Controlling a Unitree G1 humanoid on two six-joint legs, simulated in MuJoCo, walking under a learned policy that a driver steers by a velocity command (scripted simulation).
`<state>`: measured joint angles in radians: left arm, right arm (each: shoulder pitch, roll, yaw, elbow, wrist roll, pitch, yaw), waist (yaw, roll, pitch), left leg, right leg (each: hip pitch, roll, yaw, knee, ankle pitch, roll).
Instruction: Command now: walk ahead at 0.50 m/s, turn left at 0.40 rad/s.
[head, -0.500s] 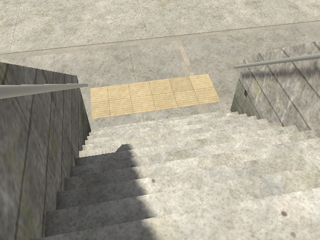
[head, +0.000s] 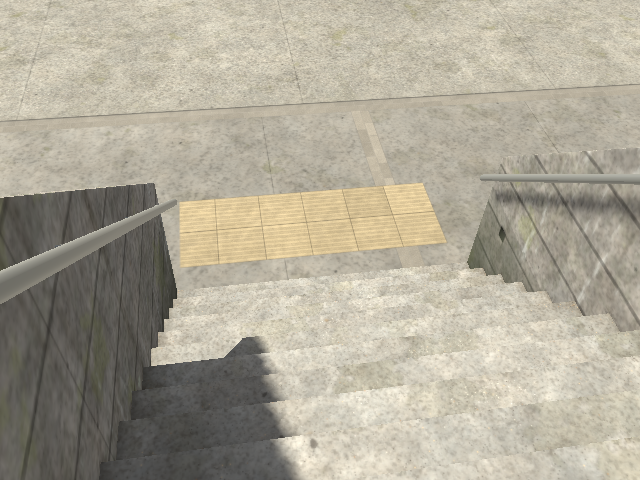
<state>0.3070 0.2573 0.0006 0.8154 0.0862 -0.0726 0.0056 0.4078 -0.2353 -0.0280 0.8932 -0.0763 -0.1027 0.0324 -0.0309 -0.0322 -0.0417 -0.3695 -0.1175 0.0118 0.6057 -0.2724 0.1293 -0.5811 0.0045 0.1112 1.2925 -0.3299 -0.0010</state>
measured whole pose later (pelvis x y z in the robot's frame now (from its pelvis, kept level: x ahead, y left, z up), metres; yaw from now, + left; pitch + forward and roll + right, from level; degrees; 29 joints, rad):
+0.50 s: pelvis +0.23 -0.02 -0.18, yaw +16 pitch +4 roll +1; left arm 0.27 0.24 0.01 0.81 0.09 -0.08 -0.04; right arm 0.58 -0.18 0.03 0.83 0.01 -0.06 0.06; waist -0.10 -0.04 -0.11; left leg -0.62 -0.25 -0.09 2.01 -0.89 0.02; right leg -0.27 0.00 -0.05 0.32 -0.10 -0.07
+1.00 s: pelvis +0.29 +0.04 -0.21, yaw +20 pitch +5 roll +0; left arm 0.35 0.24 0.02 0.90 0.07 -0.08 -0.01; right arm 0.46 -0.23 -0.04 0.84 -0.06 -0.08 0.04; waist -0.02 -0.02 -0.11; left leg -0.42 -0.01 0.06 0.69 -0.36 0.07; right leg -0.75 0.02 0.06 1.25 -0.34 -0.03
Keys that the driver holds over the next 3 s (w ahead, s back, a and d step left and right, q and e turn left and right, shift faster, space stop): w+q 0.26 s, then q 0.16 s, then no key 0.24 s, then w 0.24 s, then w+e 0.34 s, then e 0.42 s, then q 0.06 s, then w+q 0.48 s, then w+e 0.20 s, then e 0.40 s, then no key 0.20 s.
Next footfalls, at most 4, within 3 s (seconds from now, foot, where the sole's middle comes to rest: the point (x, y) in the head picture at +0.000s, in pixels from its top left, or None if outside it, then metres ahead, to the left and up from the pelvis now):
0.44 right None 0.33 -0.09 -0.97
0.84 left None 0.29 0.14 -0.97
1.44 right None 0.57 -0.08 -1.17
2.08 left None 0.75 0.28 -1.38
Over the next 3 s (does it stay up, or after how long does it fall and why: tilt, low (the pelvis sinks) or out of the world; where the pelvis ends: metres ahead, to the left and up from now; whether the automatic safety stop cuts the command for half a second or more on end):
stays up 1.02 0.21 -0.88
